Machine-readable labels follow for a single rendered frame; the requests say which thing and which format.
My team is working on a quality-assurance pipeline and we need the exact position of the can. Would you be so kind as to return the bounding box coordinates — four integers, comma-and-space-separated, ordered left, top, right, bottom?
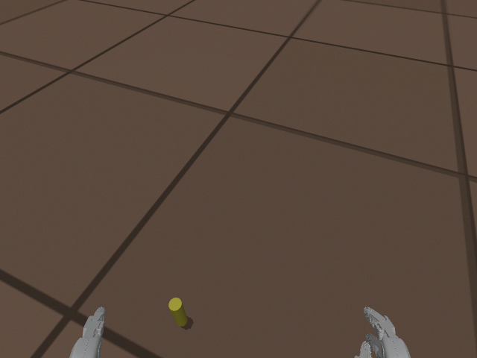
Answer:
168, 298, 188, 327

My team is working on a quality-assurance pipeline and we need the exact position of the left robot hand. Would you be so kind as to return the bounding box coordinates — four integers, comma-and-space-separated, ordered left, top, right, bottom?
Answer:
69, 307, 106, 358

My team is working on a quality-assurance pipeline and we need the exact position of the right robot hand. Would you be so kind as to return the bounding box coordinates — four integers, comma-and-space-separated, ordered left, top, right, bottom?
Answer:
355, 307, 411, 358

